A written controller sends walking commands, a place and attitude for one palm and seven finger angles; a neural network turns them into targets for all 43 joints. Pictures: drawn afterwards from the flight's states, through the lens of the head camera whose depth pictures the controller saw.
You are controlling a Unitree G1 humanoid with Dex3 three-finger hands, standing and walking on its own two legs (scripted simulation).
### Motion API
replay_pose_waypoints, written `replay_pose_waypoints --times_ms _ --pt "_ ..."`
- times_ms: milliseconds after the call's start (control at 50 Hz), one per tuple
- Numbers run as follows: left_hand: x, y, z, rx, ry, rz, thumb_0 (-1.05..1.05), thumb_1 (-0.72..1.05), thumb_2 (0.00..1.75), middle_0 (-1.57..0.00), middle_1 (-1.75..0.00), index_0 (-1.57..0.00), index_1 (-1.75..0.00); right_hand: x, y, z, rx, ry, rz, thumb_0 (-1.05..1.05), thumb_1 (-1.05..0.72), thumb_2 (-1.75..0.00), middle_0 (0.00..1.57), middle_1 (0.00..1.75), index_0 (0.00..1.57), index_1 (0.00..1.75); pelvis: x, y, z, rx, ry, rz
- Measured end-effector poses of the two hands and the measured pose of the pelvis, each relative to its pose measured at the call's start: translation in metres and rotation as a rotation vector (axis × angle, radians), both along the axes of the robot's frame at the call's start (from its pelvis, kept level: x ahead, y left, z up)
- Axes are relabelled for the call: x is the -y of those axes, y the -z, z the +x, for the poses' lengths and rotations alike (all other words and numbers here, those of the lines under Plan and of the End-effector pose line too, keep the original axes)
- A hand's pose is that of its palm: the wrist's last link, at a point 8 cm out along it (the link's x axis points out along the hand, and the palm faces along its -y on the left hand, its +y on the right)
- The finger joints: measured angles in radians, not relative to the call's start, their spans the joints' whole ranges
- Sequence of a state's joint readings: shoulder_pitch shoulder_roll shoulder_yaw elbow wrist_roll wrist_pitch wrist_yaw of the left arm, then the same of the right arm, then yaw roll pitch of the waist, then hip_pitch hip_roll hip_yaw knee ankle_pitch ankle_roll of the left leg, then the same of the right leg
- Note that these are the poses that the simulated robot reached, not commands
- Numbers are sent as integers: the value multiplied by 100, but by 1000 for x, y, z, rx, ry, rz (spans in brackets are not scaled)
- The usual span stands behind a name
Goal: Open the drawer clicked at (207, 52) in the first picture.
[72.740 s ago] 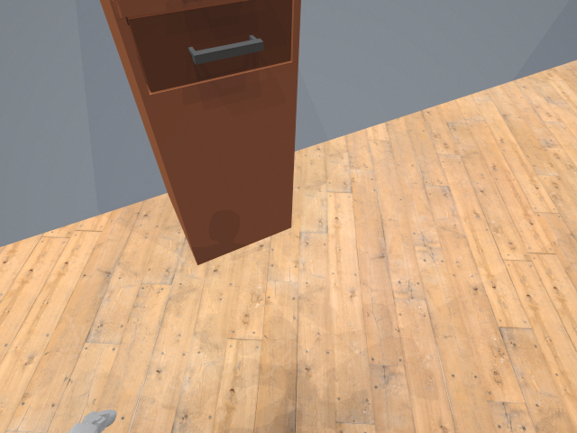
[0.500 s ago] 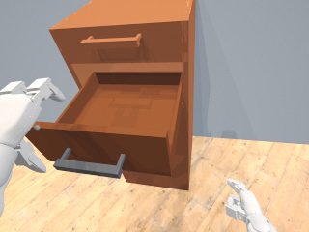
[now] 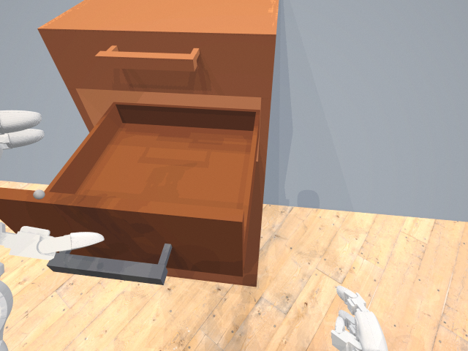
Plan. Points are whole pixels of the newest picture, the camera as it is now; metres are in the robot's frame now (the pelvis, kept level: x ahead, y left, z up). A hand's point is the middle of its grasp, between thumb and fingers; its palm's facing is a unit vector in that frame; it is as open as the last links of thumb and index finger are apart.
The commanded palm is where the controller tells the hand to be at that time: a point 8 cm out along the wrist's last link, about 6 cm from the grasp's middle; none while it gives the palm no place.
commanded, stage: draw the hand back to the body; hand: left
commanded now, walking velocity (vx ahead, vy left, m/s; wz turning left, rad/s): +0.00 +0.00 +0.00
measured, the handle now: (113, 256) +0.22 +0.22 +0.08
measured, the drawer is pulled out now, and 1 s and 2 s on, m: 0.30 0.30 0.30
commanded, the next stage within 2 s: step back with the hand held close in 0.76 s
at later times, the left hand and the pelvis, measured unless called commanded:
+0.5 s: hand (34, 180) +0.21 +0.24 +0.26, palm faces +0.51 -0.77 -0.38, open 9.2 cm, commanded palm +0.15 +0.29 +0.27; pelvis +0.02 +0.01 +0.00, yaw -1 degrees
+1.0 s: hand (20, 181) +0.20 +0.24 +0.27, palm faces +0.52 -0.76 -0.40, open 7.4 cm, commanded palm +0.13 +0.29 +0.27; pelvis +0.00 +0.01 +0.00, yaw +0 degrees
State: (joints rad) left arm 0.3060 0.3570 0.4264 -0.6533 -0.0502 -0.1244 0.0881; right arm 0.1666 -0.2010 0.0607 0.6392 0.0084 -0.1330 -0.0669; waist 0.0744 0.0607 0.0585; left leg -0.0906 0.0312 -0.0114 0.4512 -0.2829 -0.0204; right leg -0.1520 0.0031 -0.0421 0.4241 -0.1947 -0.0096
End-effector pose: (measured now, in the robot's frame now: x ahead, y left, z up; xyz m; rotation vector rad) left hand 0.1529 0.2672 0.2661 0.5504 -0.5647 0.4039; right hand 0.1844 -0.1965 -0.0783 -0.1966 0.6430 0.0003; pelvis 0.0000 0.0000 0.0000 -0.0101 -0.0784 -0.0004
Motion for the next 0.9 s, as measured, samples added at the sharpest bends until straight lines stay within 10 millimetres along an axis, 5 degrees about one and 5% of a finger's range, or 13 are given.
replay_pose_waypoints --times_ms 200,380,560,900 --pt "5 -15 8 83 41 48 -1 -4 50 -28 -90 -28 -90 18 2 -1 -10 45 -53 1 -90 -90 20 30 20 30 -4 -1 18 4 5 -7" --pt "-10 -12 20 32 0 34 0 27 63 -25 -70 -26 -70 8 -4 24 22 46 -15 1 -90 -90 20 30 20 30 -7 -2 21 -12 13 -5" --pt "-13 -8 9 18 -22 14 0 58 77 -23 -50 -24 -50 -3 -8 34 34 8 -13 1 -90 -90 20 30 20 30 -9 -1 22 -11 5 -8" --pt "-13 -12 2 51 -15 5 1 87 89 -21 -31 -22 -31 -2 -5 12 9 15 -8 1 -90 -90 20 30 20 30 -8 -1 10 -1 7 -5"
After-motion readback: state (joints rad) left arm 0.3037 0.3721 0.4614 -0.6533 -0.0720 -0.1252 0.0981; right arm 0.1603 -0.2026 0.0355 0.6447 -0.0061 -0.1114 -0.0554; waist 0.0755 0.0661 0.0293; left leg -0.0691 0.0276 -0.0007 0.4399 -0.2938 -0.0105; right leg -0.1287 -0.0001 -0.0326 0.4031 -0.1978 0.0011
